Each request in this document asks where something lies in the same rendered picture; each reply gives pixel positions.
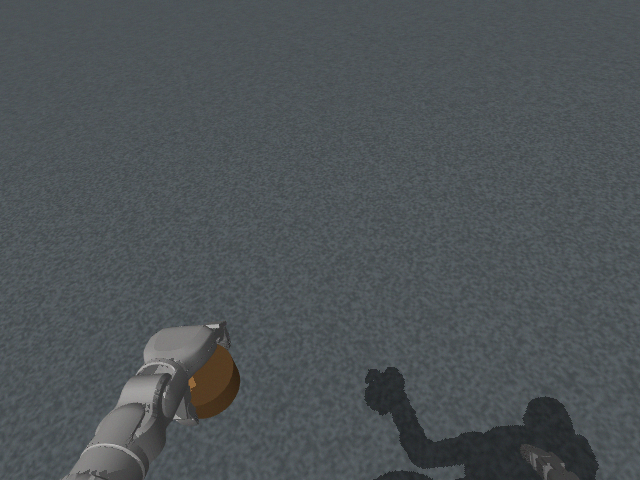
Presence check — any left robot hand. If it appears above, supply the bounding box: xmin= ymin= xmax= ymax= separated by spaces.
xmin=143 ymin=321 xmax=231 ymax=426

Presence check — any left robot arm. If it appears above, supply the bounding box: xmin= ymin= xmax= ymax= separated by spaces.
xmin=60 ymin=358 xmax=189 ymax=480

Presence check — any right robot hand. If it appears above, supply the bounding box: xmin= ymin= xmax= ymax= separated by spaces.
xmin=520 ymin=444 xmax=580 ymax=480

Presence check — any tin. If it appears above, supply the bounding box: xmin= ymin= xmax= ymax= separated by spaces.
xmin=188 ymin=344 xmax=240 ymax=419

